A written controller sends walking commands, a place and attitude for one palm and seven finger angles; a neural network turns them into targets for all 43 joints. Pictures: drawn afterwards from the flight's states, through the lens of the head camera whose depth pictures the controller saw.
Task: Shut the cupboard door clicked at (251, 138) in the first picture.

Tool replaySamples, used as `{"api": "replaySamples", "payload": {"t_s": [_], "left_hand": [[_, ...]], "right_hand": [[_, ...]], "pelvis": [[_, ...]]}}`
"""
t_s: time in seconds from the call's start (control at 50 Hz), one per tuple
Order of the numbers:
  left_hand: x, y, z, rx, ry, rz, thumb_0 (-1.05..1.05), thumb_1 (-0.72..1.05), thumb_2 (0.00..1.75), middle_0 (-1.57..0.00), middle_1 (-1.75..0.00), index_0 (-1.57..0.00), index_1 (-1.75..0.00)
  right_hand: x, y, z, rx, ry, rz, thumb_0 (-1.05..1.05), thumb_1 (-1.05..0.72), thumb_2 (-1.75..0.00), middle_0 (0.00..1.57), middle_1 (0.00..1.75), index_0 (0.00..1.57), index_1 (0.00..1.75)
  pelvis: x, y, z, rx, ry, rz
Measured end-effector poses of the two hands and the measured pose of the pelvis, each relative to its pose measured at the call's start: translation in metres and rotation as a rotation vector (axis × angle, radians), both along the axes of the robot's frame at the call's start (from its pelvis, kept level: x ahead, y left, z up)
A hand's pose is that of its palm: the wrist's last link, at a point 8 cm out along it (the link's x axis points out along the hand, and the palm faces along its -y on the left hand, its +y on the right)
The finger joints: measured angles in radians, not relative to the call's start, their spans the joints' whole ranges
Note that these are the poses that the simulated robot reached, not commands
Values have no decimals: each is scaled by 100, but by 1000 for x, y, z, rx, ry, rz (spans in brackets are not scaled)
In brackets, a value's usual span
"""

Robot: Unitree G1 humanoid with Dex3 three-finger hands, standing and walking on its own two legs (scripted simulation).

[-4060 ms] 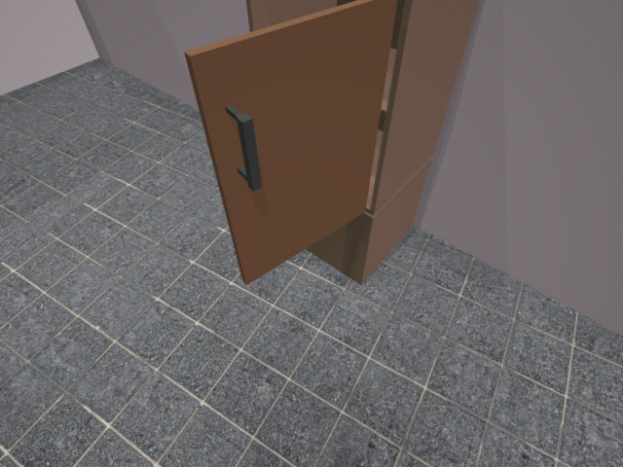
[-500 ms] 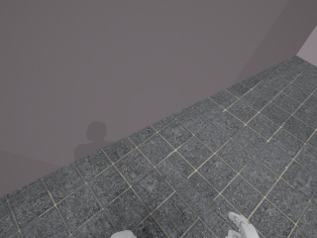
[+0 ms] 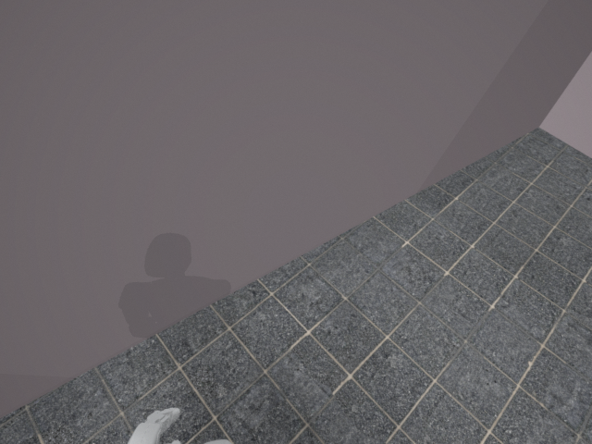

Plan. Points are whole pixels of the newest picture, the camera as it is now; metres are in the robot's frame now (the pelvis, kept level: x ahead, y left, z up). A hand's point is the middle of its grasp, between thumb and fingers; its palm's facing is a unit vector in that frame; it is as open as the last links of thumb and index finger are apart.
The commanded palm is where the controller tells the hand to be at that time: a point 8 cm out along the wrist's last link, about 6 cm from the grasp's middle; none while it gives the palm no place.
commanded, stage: turn to face it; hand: left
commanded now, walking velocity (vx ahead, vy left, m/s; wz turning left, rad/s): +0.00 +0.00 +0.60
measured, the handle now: out of the picture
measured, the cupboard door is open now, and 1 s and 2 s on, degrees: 78 78 78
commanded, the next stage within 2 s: none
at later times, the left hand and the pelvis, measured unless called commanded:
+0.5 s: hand out of the picture +0.11 +0.18 -0.14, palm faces +0.29 -0.90 -0.32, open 7.4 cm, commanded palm none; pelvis +0.09 -0.05 +0.00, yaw +17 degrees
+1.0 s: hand out of the picture +0.05 +0.18 -0.16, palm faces +0.59 -0.76 -0.26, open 7.4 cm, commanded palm none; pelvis +0.11 -0.04 +0.00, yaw +35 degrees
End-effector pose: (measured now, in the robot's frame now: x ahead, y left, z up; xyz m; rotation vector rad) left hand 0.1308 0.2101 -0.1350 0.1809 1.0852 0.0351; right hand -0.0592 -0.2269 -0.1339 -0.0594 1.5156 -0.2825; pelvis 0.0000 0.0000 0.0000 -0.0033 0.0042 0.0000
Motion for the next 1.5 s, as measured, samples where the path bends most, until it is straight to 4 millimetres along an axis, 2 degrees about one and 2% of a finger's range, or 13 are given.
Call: {"api": "replaySamples", "payload": {"t_s": [0.12,0.22,0.38,0.5,0.62,0.74,0.82,0.9,1.06,1.2,1.34,1.42,1.5], "left_hand": [[-7,20,-26,-27,85,100,0,90,89,-20,-30,-20,-30],[-12,32,-11,16,127,191,0,91,89,-20,-30,-20,-30],[-11,27,14,116,72,296,0,91,89,-19,-30,-19,-30],[-42,6,27,146,115,390,0,90,89,-19,-30,-20,-30],[-80,-21,24,96,195,484,0,90,89,-20,-30,-20,-30],[-123,-35,6,30,267,600,0,90,89,-20,-30,-20,-30],[-147,-29,-15,-2,304,670,0,90,89,-20,-30,-20,-30],[-143,-15,-11,15,287,724,0,90,89,-20,-30,-20,-30],[-94,3,15,79,134,755,0,91,89,-19,-30,-19,-30],[-63,-16,25,145,60,778,0,90,89,-20,-30,-20,-30],[-74,-56,25,72,113,864,0,90,89,-20,-30,-20,-30],[-94,-71,16,30,131,947,0,91,89,-20,-30,-20,-30],[-128,-79,-1,-6,165,1036,0,91,89,-20,-30,-20,-30]], "right_hand": [[81,10,-10,-19,-123,115,0,-91,-90,20,29,20,29],[132,7,-1,-13,-163,198,0,-91,-90,20,30,20,30],[205,-41,-15,9,-177,308,0,-90,-90,20,30,20,30],[277,-65,-9,-3,-213,410,0,-91,-90,20,29,20,30],[344,-47,7,14,-288,542,0,-91,-90,19,29,19,29],[396,6,14,43,-363,697,0,-91,-90,19,29,19,29],[414,41,11,54,-436,782,0,-91,-90,20,29,20,29],[408,49,14,52,-408,822,0,-91,-90,20,29,20,30],[392,25,4,58,-262,836,0,-90,-90,20,30,20,30],[412,-8,-20,65,-180,840,0,-90,-90,20,30,20,30],[444,5,-4,69,-176,917,1,-91,-90,20,29,20,29],[461,34,3,72,-193,1008,1,-91,-90,20,29,19,29],[476,75,4,77,-253,1110,0,-91,-90,20,29,19,29]], "pelvis": [[27,11,-15,-23,30,57],[46,2,-3,-11,50,104],[73,-32,-4,14,43,203],[85,-49,3,36,28,294],[96,-57,11,54,34,376],[100,-51,4,39,29,461],[101,-40,-11,21,25,517],[105,-39,-6,11,16,561],[124,-52,4,-9,17,644],[150,-72,-5,17,22,736],[163,-74,8,39,29,830],[164,-71,8,35,31,890],[159,-61,-1,20,29,948]]}}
